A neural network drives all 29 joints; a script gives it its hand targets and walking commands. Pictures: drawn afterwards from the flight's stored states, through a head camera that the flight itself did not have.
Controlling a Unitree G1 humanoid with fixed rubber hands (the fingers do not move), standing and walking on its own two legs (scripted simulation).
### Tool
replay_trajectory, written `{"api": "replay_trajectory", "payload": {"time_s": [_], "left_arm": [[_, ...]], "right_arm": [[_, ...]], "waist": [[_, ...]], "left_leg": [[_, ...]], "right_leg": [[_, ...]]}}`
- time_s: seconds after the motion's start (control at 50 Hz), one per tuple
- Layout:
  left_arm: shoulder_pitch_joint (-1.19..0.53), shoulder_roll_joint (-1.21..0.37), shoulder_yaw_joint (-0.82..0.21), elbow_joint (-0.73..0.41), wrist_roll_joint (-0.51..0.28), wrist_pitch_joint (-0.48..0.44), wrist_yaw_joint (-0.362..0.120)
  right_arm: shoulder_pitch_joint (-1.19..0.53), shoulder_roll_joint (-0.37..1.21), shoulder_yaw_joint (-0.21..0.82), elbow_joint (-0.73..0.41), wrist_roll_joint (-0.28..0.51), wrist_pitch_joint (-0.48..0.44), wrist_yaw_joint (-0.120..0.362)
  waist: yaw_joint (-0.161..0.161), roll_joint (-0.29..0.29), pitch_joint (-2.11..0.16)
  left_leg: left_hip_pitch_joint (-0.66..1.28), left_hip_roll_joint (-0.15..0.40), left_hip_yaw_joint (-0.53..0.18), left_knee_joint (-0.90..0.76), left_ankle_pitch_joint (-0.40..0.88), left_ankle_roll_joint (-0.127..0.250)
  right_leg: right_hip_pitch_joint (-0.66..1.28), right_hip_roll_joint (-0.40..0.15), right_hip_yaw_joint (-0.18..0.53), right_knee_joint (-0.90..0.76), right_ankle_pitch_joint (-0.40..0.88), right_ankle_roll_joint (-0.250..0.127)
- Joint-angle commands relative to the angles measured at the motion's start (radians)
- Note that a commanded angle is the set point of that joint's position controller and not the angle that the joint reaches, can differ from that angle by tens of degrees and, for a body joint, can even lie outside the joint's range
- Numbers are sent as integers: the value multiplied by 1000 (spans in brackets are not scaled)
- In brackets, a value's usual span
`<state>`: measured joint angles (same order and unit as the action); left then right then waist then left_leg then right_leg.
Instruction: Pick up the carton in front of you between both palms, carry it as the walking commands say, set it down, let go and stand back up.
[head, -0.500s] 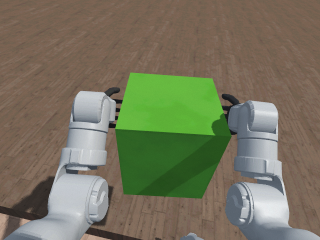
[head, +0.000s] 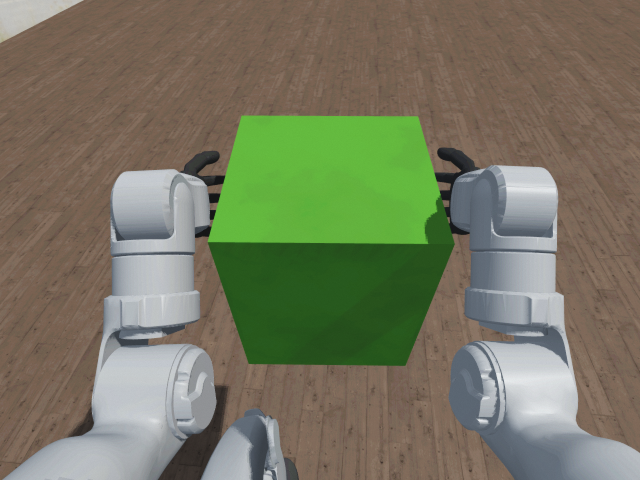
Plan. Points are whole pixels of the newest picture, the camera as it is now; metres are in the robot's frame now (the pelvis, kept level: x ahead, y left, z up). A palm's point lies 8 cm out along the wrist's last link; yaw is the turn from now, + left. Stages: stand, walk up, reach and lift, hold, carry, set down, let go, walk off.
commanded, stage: carry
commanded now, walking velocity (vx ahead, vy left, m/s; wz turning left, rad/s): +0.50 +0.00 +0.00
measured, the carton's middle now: (328, 247) +0.38 -0.01 +0.13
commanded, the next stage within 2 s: none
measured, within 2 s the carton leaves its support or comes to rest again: neither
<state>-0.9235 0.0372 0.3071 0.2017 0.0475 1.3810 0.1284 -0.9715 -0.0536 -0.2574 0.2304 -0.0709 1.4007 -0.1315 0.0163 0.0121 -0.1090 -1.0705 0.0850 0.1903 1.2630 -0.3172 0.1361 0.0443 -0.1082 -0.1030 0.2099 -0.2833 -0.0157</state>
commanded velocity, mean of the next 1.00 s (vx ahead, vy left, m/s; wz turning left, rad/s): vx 0.50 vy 0.00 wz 0.00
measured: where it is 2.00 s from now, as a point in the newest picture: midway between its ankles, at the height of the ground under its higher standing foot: (326, 241)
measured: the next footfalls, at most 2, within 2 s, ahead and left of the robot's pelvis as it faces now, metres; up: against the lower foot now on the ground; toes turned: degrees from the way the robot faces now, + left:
left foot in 0.04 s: +0.26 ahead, +0.11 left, +0.13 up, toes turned +6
right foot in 0.62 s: +0.52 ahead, -0.09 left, +0.13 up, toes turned -4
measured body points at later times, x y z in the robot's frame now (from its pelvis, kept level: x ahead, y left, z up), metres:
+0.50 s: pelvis +0.28 +0.02 +0.11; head +0.29 +0.03 +0.56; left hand +0.67 +0.17 +0.29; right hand +0.66 -0.13 +0.29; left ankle +0.22 +0.10 -0.62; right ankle +0.42 -0.12 -0.57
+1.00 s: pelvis +0.55 +0.00 +0.13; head +0.59 -0.02 +0.58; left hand +0.91 +0.16 +0.22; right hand +0.92 -0.15 +0.22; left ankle +0.67 +0.16 -0.58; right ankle +0.49 -0.09 -0.62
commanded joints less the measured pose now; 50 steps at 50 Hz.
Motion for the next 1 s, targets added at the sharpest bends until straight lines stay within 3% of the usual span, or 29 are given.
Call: {"api": "replay_trajectory", "payload": {"time_s": [0.0,0.02,0.04,0.06,0.08,0.1,0.12,0.14,0.16,0.18,0.22,0.26,0.34,0.38,0.46,0.5,0.54,0.56,0.58,0.6,0.62,0.64,0.68,0.7,0.74,0.8,0.88,0.98], "left_arm": [[-696,-998,-455,15,-376,-3,-249],[-693,-994,-448,23,-367,-11,-248],[-672,-1025,-431,33,-347,-27,-246],[-660,-1029,-423,30,-324,-37,-242],[-676,-1036,-427,14,-300,-49,-229],[-702,-1042,-435,-35,-291,-56,-221],[-732,-1055,-450,-80,-298,-62,-213],[-751,-1061,-465,-123,-307,-66,-203],[-758,-1061,-484,-157,-313,-69,-195],[-751,-1062,-506,-178,-317,-71,-189],[-701,-1065,-544,-206,-330,-71,-183],[-650,-1064,-585,-209,-342,-68,-185],[-661,-1049,-636,-219,-367,-55,-189],[-669,-1044,-646,-192,-376,-46,-193],[-680,-1053,-632,-100,-392,-33,-207],[-676,-1064,-606,-45,-396,-32,-214],[-661,-1077,-572,13,-391,-35,-220],[-639,-1084,-551,47,-384,-40,-223],[-616,-1085,-528,78,-374,-47,-226],[-578,-1083,-499,103,-361,-56,-230],[-602,-1045,-473,120,-334,-66,-226],[-570,-1061,-464,127,-338,-75,-228],[-616,-1125,-476,37,-366,-99,-240],[-662,-1160,-505,-22,-389,-111,-243],[-697,-1196,-541,-100,-416,-128,-245],[-637,-1206,-590,-157,-426,-144,-243],[-490,-1195,-642,-198,-400,-161,-247],[-312,-1180,-718,-291,-361,-173,-261]], "right_arm": [[-646,1121,493,34,435,-32,184],[-660,1148,490,20,448,-44,194],[-682,1152,488,-4,466,-59,206],[-714,1192,513,-11,492,-75,220],[-734,1230,514,-51,525,-84,235],[-795,1264,537,-114,551,-101,246],[-857,1287,555,-179,573,-112,253],[-888,1300,569,-231,589,-118,257],[-889,1299,579,-253,598,-118,256],[-862,1293,589,-260,595,-118,253],[-781,1261,594,-270,569,-115,239],[-702,1216,593,-269,528,-107,229],[-620,1123,585,-243,471,-83,224],[-599,1084,574,-206,452,-72,227],[-578,1050,538,-113,425,-60,236],[-578,1049,517,-70,417,-62,239],[-580,1058,494,-35,412,-67,242],[-581,1066,484,-17,411,-70,244],[-570,1077,477,3,409,-75,245],[-583,1078,470,14,410,-80,249],[-612,1130,470,43,417,-82,253],[-621,1134,468,36,418,-90,253],[-628,1196,483,11,428,-112,249],[-630,1221,496,-15,437,-122,245],[-629,1261,531,-73,458,-143,231],[-569,1278,588,-141,461,-168,209],[-433,1286,651,-183,440,-189,202],[-271,1275,726,-267,414,-200,221]], "waist": [[-118,-312,-387],[-176,-266,-459],[-155,-62,-554],[-122,315,-649],[-91,191,-668],[-81,98,-599],[-61,60,-514],[-45,84,-466],[-46,59,-452],[-59,38,-439],[-79,-4,-447],[-84,25,-464],[-89,80,-445],[-92,105,-409],[-101,133,-326],[-99,150,-287],[-78,164,-283],[-48,151,-311],[-20,102,-374],[16,12,-447],[11,-243,-508],[38,-297,-468],[22,-111,-411],[5,-82,-385],[-12,-126,-388],[-12,-139,-415],[7,-145,-388],[14,-175,-349]], "left_leg": [[585,-181,126,-321,56,14],[787,-188,18,-528,94,-7],[1047,26,-493,-713,37,80],[1162,209,-952,-865,225,219],[1159,194,-878,-791,156,217],[1094,172,-798,-747,100,189],[1016,162,-725,-744,74,139],[995,159,-666,-746,54,120],[993,145,-613,-751,27,108],[1016,143,-589,-763,42,106],[1080,174,-559,-790,106,137],[1129,185,-509,-772,263,134],[1184,155,-393,-803,344,132],[1150,128,-321,-824,375,110],[1139,102,-259,-852,457,71],[1139,92,-225,-842,538,42],[1125,90,-183,-785,747,-7],[1101,75,-141,-686,822,-43],[1022,53,-94,-547,773,-78],[834,43,-84,-359,458,-116],[522,-89,-95,-123,26,-153],[330,-134,-162,16,-195,-141],[277,-51,-209,27,-106,-118],[305,-18,-215,-38,-44,-122],[369,0,-192,-126,32,-140],[374,6,-162,-249,64,-165],[346,4,-116,-471,137,-181],[413,-42,-60,-709,251,-158]], "right_leg": [[51,-98,-67,325,1494,-99],[-5,-66,-68,619,1369,-52],[-315,42,5,951,776,4],[-540,227,130,1403,52,28],[-637,189,305,1590,50,-21],[-720,158,276,1629,44,-51],[-776,117,241,1595,33,-74],[-840,89,234,1572,-14,-87],[-852,81,221,1544,-9,-92],[-885,81,201,1500,-24,-90],[-916,71,167,1338,-165,-78],[-964,39,151,1219,-94,-69],[-1028,14,98,1007,48,-33],[-973,19,63,869,105,-23],[-863,54,1,596,170,-24],[-782,83,-34,471,195,-31],[-625,126,-70,339,207,-44],[-473,150,-87,248,250,-47],[-256,142,-85,212,272,-56],[-17,-36,138,237,283,-77],[225,-291,575,236,429,-219],[247,-293,692,169,360,-276],[150,-233,522,152,293,-209],[74,-212,448,120,266,-171],[13,-170,338,63,199,-133],[53,-154,248,32,240,-145],[167,-131,169,42,467,-144],[244,-106,88,87,674,-112]]}}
